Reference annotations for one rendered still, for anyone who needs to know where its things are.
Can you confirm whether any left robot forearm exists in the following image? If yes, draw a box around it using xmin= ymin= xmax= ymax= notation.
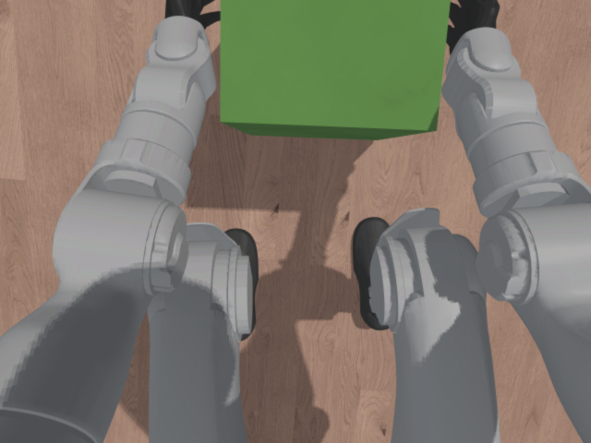
xmin=53 ymin=16 xmax=216 ymax=275

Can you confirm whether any left robot foot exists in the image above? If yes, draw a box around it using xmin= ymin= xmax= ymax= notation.
xmin=225 ymin=228 xmax=259 ymax=341

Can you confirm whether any robot left upper arm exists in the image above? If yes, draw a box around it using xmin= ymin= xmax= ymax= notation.
xmin=0 ymin=188 xmax=189 ymax=443

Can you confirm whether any robot right upper arm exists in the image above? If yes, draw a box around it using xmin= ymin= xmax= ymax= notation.
xmin=476 ymin=202 xmax=591 ymax=443

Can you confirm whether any robot right hand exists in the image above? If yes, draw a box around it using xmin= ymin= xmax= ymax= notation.
xmin=446 ymin=0 xmax=500 ymax=55

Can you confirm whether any robot right shin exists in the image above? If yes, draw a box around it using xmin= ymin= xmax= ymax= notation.
xmin=368 ymin=208 xmax=487 ymax=315

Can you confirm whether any carton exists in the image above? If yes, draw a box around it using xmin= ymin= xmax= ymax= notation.
xmin=220 ymin=0 xmax=451 ymax=140

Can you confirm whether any right robot forearm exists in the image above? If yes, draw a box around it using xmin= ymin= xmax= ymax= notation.
xmin=441 ymin=27 xmax=591 ymax=218

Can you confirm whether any robot left hand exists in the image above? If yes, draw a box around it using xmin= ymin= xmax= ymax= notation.
xmin=165 ymin=0 xmax=221 ymax=29

